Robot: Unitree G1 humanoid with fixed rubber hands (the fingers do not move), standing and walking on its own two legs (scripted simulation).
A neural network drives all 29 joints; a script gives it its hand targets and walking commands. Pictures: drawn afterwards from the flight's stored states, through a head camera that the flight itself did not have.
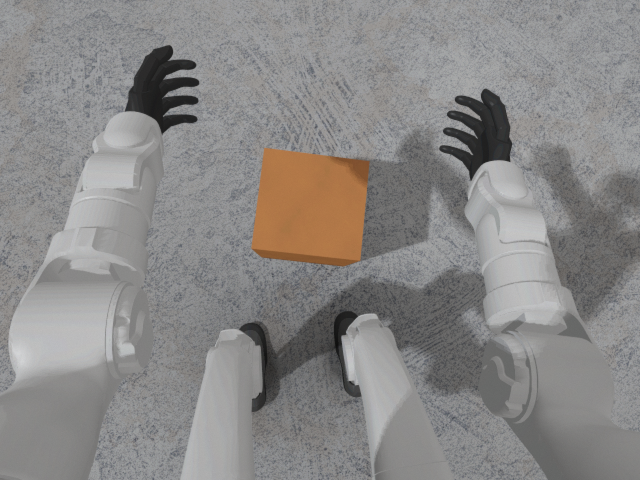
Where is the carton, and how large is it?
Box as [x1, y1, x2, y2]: [251, 148, 369, 266]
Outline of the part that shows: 264,148 251,248 262,257 343,266 359,260 369,161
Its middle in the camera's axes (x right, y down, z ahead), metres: -0.03 -0.05 +0.88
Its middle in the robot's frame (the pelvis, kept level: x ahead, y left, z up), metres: +0.47 -0.05 -0.51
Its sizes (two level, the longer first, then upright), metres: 0.210 0.200 0.250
